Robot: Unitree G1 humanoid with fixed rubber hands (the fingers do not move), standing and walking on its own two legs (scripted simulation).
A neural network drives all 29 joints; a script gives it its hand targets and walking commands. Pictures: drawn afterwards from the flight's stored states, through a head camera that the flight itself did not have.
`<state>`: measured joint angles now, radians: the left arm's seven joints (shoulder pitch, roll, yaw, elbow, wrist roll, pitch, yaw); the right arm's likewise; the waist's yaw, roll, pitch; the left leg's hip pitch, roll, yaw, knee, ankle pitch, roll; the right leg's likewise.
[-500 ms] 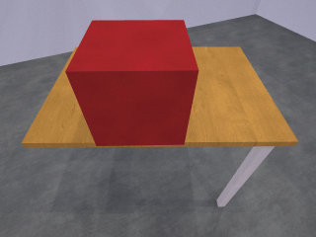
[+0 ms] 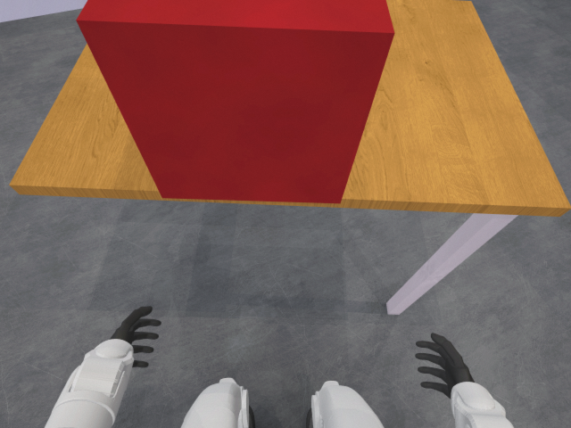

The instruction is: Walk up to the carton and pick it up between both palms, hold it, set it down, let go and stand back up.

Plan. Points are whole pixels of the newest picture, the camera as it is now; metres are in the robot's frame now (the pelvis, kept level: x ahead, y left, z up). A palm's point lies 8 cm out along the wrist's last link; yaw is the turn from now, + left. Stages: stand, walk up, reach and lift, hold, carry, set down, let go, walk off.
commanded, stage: reach and lift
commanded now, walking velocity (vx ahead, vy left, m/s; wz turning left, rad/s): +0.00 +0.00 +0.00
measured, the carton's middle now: (253, 68) +0.56 +0.06 +0.15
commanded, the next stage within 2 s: none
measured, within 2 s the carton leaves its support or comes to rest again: neither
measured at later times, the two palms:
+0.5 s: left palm (91, 361) +0.19 +0.24 +0.00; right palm (465, 388) +0.17 -0.23 -0.02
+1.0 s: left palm (69, 354) +0.20 +0.25 +0.03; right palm (476, 360) +0.20 -0.22 +0.04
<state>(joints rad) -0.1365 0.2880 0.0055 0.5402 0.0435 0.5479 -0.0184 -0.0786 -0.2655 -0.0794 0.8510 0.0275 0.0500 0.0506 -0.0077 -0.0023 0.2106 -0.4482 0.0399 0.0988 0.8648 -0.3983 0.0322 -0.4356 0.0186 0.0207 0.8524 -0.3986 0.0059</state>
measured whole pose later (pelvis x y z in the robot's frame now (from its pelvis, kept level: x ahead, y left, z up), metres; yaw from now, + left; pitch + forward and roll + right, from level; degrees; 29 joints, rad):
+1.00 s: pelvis +0.03 -0.01 +0.05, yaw +0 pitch -5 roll +0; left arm 0.30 0.33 0.06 0.10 -0.15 0.28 -0.03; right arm 0.39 -0.12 -0.03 0.05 0.12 0.20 -0.05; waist 0.04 -0.03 0.06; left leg -0.07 0.02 0.11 0.32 -0.17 0.01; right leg -0.07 0.01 0.01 0.32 -0.18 -0.01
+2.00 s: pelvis +0.05 -0.01 +0.05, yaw +0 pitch -2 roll +0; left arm 0.04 0.36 0.16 -0.16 -0.31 0.37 -0.04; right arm 0.12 -0.30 -0.07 -0.23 0.33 0.30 -0.10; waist 0.02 0.00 0.02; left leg -0.08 0.02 0.08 0.31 -0.19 0.01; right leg -0.06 0.02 0.01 0.29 -0.18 -0.01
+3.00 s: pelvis +0.04 -0.01 +0.05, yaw +2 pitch +3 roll -1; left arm -0.75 0.51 0.19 0.31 -0.29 0.72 -0.02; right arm -0.71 -0.47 -0.03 0.44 0.52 0.48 -0.07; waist -0.05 -0.03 -0.05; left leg -0.24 0.02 0.04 0.38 -0.19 0.01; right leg -0.19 0.03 -0.01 0.31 -0.17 -0.01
